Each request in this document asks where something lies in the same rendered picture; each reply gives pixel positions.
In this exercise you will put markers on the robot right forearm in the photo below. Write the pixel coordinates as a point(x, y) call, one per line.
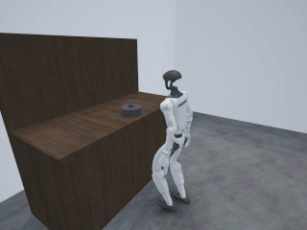
point(186, 130)

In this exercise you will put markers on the lid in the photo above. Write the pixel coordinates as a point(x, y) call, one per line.
point(135, 107)

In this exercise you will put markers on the robot left upper arm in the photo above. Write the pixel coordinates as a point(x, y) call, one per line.
point(167, 109)

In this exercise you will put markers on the right robot thigh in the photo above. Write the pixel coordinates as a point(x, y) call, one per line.
point(174, 165)

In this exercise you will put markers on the right robot hand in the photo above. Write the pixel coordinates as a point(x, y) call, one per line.
point(188, 139)

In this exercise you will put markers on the table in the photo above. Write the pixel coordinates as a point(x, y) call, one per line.
point(80, 160)

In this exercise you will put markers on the pot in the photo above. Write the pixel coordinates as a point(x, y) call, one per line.
point(131, 113)

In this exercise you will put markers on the robot left foot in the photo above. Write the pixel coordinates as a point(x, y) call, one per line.
point(163, 203)

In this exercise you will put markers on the robot left forearm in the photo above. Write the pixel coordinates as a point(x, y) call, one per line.
point(170, 138)

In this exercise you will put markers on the left robot hand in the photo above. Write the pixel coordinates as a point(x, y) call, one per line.
point(163, 162)

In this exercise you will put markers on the robot right upper arm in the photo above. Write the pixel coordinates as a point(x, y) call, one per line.
point(189, 111)

